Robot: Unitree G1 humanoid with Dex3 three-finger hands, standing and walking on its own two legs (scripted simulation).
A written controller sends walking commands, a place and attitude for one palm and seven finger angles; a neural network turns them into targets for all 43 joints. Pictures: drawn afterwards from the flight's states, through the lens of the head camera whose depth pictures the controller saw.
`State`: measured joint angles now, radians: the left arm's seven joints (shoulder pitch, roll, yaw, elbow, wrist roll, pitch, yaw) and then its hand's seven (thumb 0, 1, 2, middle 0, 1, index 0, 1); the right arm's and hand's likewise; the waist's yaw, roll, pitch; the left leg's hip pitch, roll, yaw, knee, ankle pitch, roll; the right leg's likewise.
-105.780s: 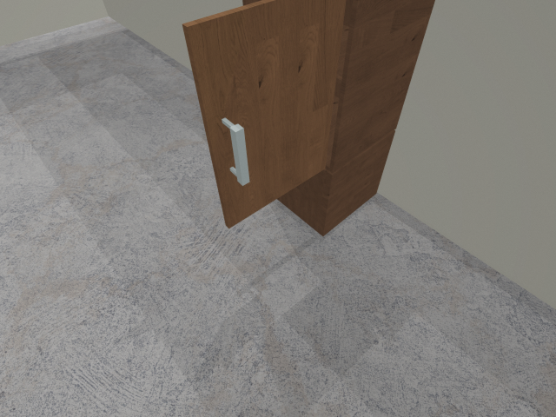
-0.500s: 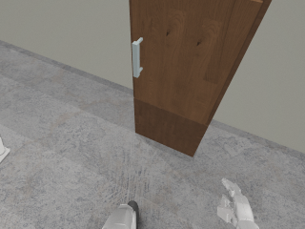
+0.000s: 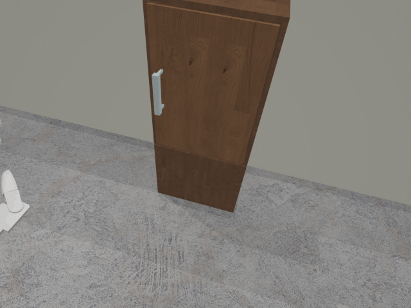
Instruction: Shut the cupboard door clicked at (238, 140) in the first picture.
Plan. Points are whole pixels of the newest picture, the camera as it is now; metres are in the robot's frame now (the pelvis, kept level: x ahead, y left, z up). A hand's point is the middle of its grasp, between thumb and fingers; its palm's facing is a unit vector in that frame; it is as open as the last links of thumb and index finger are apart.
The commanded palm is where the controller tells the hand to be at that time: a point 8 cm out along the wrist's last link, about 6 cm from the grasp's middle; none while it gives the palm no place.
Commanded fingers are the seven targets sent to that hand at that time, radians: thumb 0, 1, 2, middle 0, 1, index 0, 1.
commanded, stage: stop stepping back and stand still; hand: left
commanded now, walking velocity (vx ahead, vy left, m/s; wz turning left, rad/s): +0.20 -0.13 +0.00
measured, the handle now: (159, 92) +0.86 +0.23 -0.03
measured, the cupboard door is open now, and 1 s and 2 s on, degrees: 0 0 0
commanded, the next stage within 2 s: let the arm hang, fingers relaxed in 1.66 s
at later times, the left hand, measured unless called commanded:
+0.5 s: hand (29, 239) +0.15 +0.24 +0.19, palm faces +0.49 -0.74 -0.45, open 7.4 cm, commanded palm +0.09 +0.26 +0.19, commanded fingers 0.00 0.90 0.90 -0.20 -0.30 -0.20 -0.30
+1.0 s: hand (44, 206) +0.20 +0.25 +0.17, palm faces +0.37 -0.80 -0.47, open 7.4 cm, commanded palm +0.14 +0.29 +0.19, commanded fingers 0.00 0.90 0.90 -0.20 -0.30 -0.20 -0.30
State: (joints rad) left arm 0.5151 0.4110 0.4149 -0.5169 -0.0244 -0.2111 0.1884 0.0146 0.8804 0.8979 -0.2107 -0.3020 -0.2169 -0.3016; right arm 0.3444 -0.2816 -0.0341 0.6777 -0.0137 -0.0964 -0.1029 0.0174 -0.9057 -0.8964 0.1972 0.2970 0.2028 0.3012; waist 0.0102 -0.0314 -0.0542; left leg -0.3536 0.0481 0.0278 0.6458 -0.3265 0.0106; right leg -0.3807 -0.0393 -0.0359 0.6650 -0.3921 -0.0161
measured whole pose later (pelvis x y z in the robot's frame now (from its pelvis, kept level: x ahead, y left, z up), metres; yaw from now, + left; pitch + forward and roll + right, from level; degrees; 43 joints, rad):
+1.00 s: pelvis -0.01 +0.00 +0.01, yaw -2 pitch +1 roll +0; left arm 0.56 0.43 0.41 -0.48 -0.05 -0.17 0.16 0.01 0.88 0.90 -0.21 -0.30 -0.21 -0.30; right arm 0.19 -0.17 0.03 0.59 0.01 -0.05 -0.07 0.02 -0.91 -0.90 0.20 0.30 0.20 0.30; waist -0.02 -0.02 -0.01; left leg -0.27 0.05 0.12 0.53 -0.28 0.01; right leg -0.19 0.00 -0.08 0.51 -0.34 -0.02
